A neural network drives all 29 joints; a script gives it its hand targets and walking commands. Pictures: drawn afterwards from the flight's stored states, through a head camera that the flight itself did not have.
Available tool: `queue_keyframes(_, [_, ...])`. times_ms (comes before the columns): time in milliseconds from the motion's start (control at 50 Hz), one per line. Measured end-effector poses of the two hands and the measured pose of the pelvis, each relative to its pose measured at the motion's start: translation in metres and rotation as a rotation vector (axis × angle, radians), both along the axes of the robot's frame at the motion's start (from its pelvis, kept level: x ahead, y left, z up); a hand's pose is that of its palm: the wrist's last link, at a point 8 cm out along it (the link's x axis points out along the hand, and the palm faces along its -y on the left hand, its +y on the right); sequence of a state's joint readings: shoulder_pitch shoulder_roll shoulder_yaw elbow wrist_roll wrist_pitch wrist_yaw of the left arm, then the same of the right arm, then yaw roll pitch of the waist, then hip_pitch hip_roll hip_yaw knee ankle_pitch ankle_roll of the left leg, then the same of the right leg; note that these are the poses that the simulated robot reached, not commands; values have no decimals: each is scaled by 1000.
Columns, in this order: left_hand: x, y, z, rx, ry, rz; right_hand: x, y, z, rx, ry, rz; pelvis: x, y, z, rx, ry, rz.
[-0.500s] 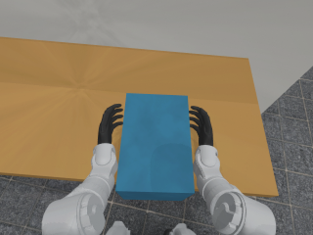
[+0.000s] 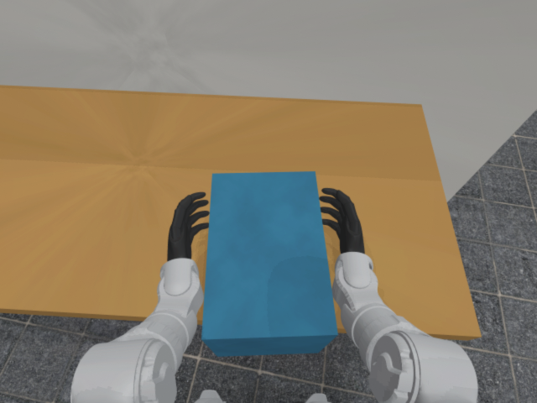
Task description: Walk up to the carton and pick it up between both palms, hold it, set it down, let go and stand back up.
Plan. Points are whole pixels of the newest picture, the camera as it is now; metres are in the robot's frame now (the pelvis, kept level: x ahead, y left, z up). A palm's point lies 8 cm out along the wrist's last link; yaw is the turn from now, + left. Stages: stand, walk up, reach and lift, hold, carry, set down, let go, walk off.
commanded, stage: reach and lift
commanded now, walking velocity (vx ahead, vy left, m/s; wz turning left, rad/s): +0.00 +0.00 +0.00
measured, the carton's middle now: (266, 264) +0.36 +0.01 -0.08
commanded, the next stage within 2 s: none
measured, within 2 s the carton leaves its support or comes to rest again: leaves its support in 0.06 s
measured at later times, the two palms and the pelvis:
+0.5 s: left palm (169, 212) +0.38 +0.14 +0.05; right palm (363, 207) +0.39 -0.12 +0.07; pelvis +0.01 +0.01 +0.02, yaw +3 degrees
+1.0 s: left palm (160, 198) +0.38 +0.14 +0.10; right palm (377, 197) +0.37 -0.12 +0.11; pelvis +0.00 +0.01 +0.04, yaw +1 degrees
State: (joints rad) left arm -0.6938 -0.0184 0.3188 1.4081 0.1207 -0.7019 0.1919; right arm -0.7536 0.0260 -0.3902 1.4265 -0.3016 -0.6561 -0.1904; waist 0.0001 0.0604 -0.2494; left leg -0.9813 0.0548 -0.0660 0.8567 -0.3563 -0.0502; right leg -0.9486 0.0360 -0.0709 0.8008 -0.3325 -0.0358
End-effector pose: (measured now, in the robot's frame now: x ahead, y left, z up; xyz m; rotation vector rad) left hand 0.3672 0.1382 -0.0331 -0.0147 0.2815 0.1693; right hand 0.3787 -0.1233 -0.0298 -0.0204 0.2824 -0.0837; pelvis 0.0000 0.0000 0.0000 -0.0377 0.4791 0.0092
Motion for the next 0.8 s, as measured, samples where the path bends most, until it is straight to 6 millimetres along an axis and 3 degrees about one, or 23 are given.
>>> queue_keyframes(200, [5, -2, 17, 18, 11, -9, 4, -2, 14, -6, 10, -1, 6, 0, 1, 1, -46, 19])
queue_keyframes(400, [16, 1, 65, 32, -51, -32, 11, 1, 69, 23, -49, -26, 10, 4, 14, 10, -141, 46])
queue_keyframes(540, [15, 1, 93, 27, -51, -57, 5, 1, 104, 39, -48, -58, 10, 9, 27, 8, -210, 51])
queue_keyframes(800, [8, -1, 120, 22, -30, -74, -8, 0, 127, 63, -23, -84, 0, 16, 38, 9, -273, 20])
